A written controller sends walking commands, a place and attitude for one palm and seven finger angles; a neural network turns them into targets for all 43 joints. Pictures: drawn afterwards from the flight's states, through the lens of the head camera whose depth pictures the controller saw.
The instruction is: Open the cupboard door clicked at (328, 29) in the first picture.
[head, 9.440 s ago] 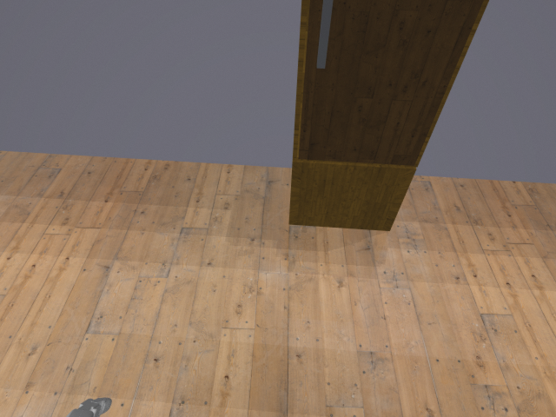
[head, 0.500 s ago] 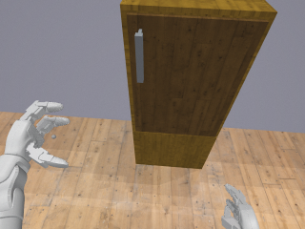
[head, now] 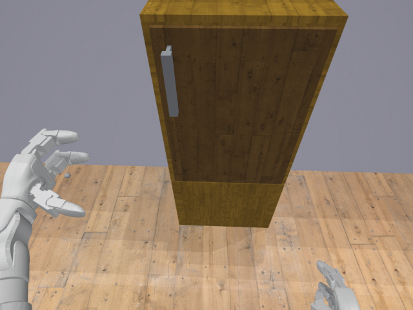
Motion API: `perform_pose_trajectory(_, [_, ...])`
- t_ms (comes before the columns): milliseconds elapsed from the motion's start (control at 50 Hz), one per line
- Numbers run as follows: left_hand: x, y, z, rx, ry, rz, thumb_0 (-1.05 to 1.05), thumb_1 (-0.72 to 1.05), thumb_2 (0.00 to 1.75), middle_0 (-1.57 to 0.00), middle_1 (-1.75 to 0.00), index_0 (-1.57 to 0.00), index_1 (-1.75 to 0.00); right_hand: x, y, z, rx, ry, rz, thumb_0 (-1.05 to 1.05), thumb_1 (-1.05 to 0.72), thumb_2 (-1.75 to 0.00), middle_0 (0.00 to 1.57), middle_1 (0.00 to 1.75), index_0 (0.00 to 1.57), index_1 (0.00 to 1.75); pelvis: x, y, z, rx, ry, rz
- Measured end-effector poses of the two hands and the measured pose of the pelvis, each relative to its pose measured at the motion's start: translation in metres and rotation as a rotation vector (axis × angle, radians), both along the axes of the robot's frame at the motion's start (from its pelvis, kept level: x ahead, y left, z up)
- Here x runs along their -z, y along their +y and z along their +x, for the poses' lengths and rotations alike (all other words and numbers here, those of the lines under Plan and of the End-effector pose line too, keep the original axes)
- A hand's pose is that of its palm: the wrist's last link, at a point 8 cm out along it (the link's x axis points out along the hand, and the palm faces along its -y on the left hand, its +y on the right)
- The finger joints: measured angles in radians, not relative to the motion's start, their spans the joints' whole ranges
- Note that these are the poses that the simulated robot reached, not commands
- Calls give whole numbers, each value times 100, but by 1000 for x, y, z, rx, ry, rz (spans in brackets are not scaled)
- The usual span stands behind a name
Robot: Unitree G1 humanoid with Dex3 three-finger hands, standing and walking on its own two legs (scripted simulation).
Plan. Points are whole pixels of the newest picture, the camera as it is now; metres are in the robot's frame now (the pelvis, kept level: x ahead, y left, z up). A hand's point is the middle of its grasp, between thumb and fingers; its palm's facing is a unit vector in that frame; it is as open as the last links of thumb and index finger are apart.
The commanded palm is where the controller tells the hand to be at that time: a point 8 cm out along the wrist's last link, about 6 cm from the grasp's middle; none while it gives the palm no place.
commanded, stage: raise the hand with hooked fingers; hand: left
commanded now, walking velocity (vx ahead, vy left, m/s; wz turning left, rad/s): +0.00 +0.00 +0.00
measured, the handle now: (171, 82) +0.62 +0.15 +0.13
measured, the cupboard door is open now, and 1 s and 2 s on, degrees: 0 0 0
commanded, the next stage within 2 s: move the hooked fingers beside the handle in 0.20 s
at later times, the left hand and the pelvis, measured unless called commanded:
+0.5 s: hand (75, 171) +0.30 +0.26 +0.14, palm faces +0.09 -1.00 -0.01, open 14.0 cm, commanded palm +0.29 +0.30 +0.14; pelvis -0.01 -0.01 +0.00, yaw +1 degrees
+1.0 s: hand (114, 133) +0.41 +0.23 +0.13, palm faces +0.03 -1.00 -0.01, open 14.0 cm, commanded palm +0.39 +0.28 +0.13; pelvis -0.01 +0.01 +0.00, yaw -1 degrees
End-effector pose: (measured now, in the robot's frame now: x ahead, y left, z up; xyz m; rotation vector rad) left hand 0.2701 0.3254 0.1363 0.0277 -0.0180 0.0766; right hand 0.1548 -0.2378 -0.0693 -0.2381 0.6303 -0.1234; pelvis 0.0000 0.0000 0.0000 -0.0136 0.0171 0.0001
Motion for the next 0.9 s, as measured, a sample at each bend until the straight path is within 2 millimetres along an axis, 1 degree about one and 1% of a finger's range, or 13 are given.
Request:
perform_pose_trajectory(140, [-2, -6, -2, -9, -1, 0, -1, -50, 30, -30, -120, -30, -120, 1, -5, 3, 3, -10, 8, 1, -90, -90, 20, 30, 21, 30, 0, -7, -1, -4, -5, 3])
perform_pose_trajectory(360, [-3, -12, -5, -7, -5, -6, -1, -50, 30, -30, -120, -30, -120, 2, -5, 7, -5, -29, 24, 1, -90, -90, 21, 30, 21, 30, 1, -12, -4, -3, -10, 7])
perform_pose_trajectory(460, [-3, -12, 1, -11, -8, -17, -1, -51, 30, -30, -120, -30, -120, 3, -5, 3, -5, -19, 15, 1, -90, -90, 21, 30, 21, 30, 2, -11, -8, -10, -13, 6])
perform_pose_trajectory(540, [-3, -14, 14, -2, -6, -22, -1, -51, 30, -30, -120, -30, -120, 5, -5, -3, 2, -4, 7, 1, -90, -90, 21, 30, 21, 30, 3, -10, -12, -13, -10, 5])
perform_pose_trajectory(640, [-2, -24, 40, 26, 11, -21, -1, -51, 30, -30, -120, -30, -120, 10, -5, -16, 17, 34, -4, 1, -90, -90, 21, 30, 21, 30, 3, -6, -16, -15, 3, 3])
perform_pose_trajectory(760, [-2, -34, 72, 39, 11, -24, -1, -51, 30, -30, -120, -30, -120, 16, -6, -39, 54, 98, -7, 1, -90, -90, 21, 30, 21, 30, 3, -1, -16, -1, 25, 6])
perform_pose_trajectory(900, [3, -37, 100, 34, 26, -19, -1, -50, 30, -30, -120, -30, -120, 27, -10, -69, 99, 204, -15, 1, -90, -90, 21, 30, 21, 30, 5, 4, -13, 9, 53, 6])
